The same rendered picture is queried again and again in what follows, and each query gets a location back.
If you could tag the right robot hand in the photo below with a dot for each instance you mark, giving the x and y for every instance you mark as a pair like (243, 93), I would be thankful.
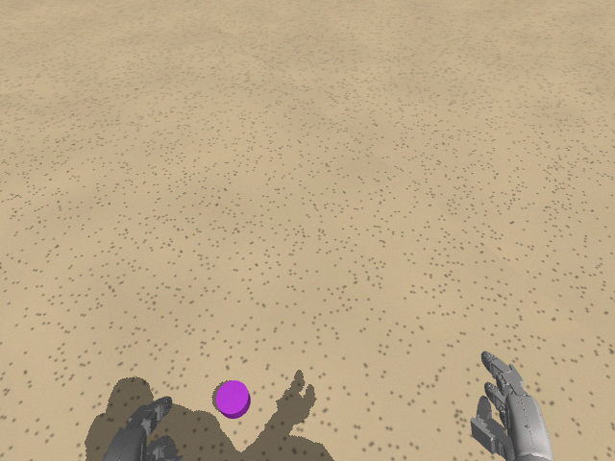
(527, 434)

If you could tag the left robot hand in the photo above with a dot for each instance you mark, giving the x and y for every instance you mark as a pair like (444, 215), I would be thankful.
(129, 444)

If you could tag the tin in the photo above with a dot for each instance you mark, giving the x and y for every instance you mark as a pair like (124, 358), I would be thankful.
(233, 399)

